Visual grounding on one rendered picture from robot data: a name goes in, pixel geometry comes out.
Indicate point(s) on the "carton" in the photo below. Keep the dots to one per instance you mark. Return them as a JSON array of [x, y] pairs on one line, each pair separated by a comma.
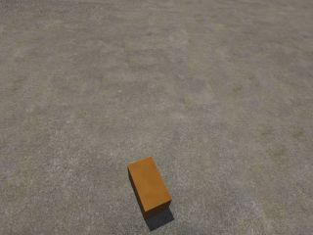
[[149, 189]]

